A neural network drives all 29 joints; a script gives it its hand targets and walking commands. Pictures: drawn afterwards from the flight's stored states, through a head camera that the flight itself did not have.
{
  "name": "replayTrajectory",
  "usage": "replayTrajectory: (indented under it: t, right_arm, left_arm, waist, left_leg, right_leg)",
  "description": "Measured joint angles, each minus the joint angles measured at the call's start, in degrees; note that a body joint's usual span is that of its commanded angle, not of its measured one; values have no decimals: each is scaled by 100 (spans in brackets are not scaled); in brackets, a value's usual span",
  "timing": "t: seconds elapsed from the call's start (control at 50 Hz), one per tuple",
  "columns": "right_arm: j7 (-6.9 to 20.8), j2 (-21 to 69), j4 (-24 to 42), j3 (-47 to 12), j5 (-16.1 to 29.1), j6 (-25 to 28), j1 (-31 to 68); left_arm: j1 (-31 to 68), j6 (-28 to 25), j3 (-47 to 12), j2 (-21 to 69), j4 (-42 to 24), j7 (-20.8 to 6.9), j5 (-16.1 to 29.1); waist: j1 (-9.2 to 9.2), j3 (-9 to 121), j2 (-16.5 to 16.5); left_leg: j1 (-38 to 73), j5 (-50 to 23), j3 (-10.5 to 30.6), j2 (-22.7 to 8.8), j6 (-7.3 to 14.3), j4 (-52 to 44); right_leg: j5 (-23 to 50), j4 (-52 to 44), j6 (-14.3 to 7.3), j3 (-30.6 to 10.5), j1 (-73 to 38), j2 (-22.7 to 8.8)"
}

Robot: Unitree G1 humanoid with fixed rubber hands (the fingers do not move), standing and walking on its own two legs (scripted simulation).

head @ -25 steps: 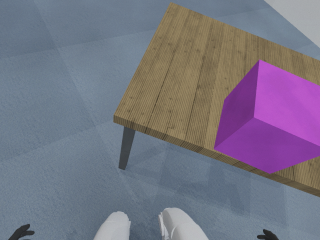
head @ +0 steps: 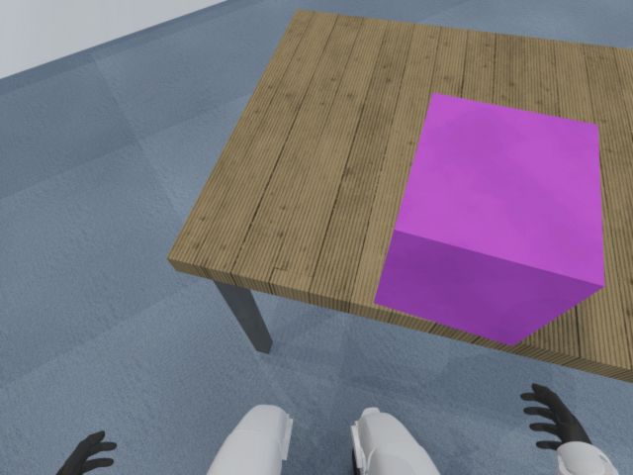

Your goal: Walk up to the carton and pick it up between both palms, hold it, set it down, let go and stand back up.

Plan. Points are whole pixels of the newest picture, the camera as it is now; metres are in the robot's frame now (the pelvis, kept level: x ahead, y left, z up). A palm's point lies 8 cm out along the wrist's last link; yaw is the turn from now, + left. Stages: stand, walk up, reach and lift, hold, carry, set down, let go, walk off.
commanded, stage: walk up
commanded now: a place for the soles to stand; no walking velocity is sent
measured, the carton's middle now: (473, 223) +0.41 -0.17 +0.03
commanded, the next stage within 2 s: none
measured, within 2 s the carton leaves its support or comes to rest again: neither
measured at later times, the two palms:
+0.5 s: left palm out of the picture +0.02 +0.32 -0.12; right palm out of the picture -0.01 -0.30 -0.08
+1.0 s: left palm out of the picture -0.08 +0.32 -0.07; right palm out of the picture -0.06 -0.31 -0.12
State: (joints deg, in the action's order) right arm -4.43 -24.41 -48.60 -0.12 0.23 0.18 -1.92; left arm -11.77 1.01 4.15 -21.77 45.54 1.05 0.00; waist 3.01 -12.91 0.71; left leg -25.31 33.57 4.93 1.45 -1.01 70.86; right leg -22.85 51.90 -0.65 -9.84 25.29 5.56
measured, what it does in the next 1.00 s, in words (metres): walks backwards: left foot, then right foot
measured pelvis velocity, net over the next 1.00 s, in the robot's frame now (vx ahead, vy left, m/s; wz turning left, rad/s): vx -0.14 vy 0.00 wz -0.10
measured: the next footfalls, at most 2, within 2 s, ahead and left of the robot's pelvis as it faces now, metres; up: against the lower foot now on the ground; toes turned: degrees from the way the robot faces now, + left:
left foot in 0.36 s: -0.01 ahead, +0.09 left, +0.00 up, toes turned -10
right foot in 0.72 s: -0.07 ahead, -0.18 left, +0.00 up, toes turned +3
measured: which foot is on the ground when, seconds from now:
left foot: up 0.00-0.34, down 0.36-1.00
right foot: down 0.00-0.40, up 0.42-0.70, down 0.72-1.00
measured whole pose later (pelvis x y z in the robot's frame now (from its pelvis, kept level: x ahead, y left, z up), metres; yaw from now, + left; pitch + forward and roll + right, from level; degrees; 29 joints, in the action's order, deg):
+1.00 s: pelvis -0.14 +0.00 +0.00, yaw -6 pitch -5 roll -1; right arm -0.2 -24.3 -49.9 -0.2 -1.9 0.7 -11.3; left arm -19.7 -0.7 3.9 -21.1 45.5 0.5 0.0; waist 3.0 -6.5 6.7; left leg -22.9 22.6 3.8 -1.8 -0.9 50.3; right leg -25.4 49.3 0.9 -9.1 19.4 2.9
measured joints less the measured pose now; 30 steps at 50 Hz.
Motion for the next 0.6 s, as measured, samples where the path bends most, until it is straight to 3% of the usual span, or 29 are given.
replayTrajectory:
  t: [0.18, 0.34, 0.4, 0.46, 0.54, 0.6]
  right_arm:
    - [59, -12, 12, 0, 0, -117, 284]
    - [66, -46, 8, -2, 0, -136, -177]
    - [77, 71, -44, -3, -35, -91, -427]
    - [96, 270, -62, -2, -57, -79, -746]
    - [101, 363, -63, 1, -104, -74, -903]
    - [133, 344, -60, 0, -138, -30, -807]
  left_arm:
    - [-7, 39, 0, 162, -1, 79, 0]
    - [152, 153, 0, 189, -1, -6, 0]
    - [317, 230, 11, 107, 1, -17, 0]
    - [367, 274, 14, -65, 3, 1, -1]
    - [148, 261, 109, -360, 3, -87, 0]
    - [-149, 241, 187, -568, 1, -148, 0]
  waist:
    - [-3, -163, 132]
    - [-7, -254, 62]
    - [-3, -297, -156]
    - [-9, -295, -377]
    - [-3, -116, -601]
    - [2, 90, -706]
  left_leg:
    - [-83, 2, 2, -1, 0, -377]
    - [321, -11, 6, -2, 0, -1386]
    - [450, -1017, -59, 44, 14, -1804]
    - [559, -1068, -80, -29, 61, -1894]
    - [503, -1289, -84, -194, 68, -2189]
    - [222, -1445, -90, -306, 68, -2344]
  right_leg:
    - [246, -72, -79, 2, 2, 214]
    - [608, -259, 48, 5, 31, 275]
    - [690, -253, 70, -68, 42, 249]
    - [-49, 797, 62, -88, 112, 436]
    - [-79, 2088, 62, -96, 112, 479]
    - [-84, 2277, 70, -103, 104, 332]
